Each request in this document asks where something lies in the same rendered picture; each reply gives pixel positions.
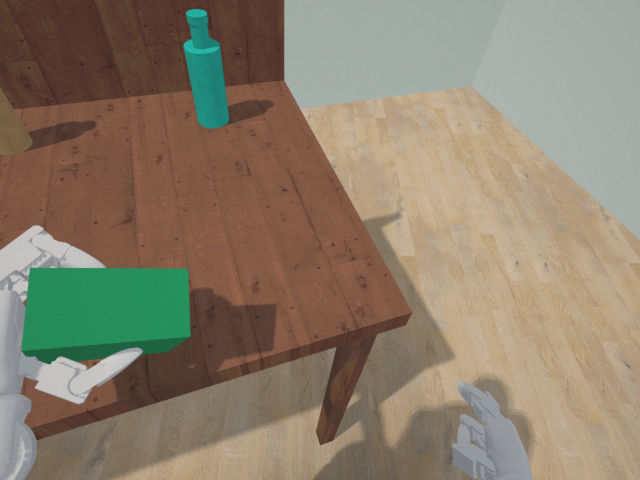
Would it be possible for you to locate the table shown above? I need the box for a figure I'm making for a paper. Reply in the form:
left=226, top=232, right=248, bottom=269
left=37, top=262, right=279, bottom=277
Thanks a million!
left=0, top=0, right=412, bottom=445

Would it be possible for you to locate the sponge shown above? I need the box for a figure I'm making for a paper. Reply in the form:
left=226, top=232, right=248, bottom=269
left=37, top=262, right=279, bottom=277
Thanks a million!
left=21, top=268, right=191, bottom=364

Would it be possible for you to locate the robot left hand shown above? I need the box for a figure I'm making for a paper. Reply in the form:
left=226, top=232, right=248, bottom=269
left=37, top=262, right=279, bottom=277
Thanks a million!
left=0, top=225, right=143, bottom=405

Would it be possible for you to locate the left robot forearm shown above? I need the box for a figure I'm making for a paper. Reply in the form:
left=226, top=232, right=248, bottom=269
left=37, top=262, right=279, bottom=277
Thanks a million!
left=0, top=394, right=37, bottom=480

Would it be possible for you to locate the robot right hand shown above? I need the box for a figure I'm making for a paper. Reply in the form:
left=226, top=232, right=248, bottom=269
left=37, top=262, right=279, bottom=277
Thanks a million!
left=452, top=381, right=532, bottom=480

